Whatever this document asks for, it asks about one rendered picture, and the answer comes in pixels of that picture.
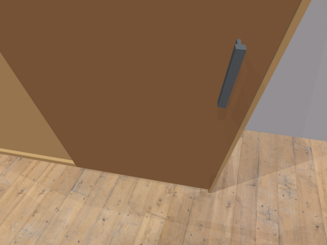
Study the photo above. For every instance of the handle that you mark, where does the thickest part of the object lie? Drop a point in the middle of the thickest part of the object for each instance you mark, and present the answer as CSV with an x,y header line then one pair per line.
x,y
236,60

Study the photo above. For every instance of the wardrobe door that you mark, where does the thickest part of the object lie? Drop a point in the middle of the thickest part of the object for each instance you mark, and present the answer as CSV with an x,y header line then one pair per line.
x,y
131,87
22,126

